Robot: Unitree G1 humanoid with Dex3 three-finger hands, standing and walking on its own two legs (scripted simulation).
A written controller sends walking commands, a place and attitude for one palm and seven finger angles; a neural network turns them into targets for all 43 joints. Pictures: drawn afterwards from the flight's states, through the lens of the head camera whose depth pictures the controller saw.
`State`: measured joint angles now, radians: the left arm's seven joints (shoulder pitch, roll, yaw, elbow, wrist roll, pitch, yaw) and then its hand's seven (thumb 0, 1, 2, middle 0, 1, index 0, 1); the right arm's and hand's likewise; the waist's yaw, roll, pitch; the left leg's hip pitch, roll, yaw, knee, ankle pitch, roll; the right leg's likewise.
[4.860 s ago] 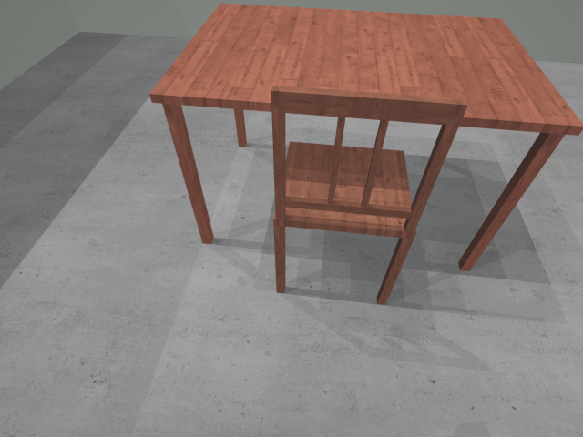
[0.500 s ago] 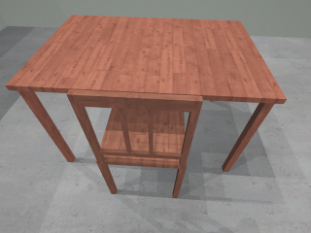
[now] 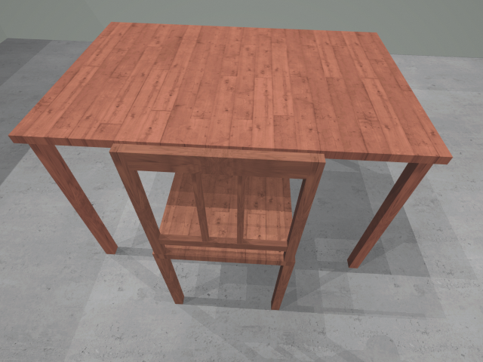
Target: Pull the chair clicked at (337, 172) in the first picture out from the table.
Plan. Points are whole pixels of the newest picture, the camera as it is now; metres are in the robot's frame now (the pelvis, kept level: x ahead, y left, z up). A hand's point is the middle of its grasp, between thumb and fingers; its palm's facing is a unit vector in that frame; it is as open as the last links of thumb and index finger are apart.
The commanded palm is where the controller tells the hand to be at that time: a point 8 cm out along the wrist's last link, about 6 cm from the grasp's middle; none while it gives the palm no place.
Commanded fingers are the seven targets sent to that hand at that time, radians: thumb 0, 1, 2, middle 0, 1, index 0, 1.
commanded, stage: look again from close up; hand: left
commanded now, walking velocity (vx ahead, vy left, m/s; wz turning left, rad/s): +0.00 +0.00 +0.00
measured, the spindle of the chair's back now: (201, 209) +0.47 +0.13 -0.11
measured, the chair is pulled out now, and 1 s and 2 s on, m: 0.00 0.00 0.00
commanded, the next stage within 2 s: shuffle to correct the standing spot in 0.84 s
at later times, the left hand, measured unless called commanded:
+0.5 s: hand out of the picture +0.02 +0.21 -0.17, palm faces +0.01 -0.97 -0.25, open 7.4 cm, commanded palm none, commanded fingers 0.00 0.90 0.90 -0.20 -0.30 -0.20 -0.30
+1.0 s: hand out of the picture -0.04 +0.21 -0.18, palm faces -0.02 -0.98 -0.21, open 7.4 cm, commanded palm none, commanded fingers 0.00 0.90 0.90 -0.20 -0.30 -0.20 -0.30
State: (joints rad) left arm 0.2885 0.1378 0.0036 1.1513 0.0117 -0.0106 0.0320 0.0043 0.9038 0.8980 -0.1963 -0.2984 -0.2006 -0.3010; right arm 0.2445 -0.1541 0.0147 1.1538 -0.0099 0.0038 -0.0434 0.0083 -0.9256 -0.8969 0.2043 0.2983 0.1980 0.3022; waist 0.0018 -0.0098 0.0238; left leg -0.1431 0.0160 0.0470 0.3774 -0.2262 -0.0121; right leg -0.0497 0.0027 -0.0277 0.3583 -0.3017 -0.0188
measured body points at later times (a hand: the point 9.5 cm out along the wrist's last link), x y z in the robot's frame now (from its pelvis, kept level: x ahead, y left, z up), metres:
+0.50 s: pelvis -0.02 +0.02 -0.01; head -0.01 +0.01 +0.44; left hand +0.02 +0.26 -0.15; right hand +0.05 -0.21 -0.17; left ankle -0.02 +0.13 -0.74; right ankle -0.07 -0.10 -0.74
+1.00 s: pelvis -0.03 +0.04 +0.00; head -0.01 +0.03 +0.44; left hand -0.04 +0.27 -0.16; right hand -0.02 -0.19 -0.17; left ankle -0.02 +0.13 -0.74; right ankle -0.07 -0.10 -0.74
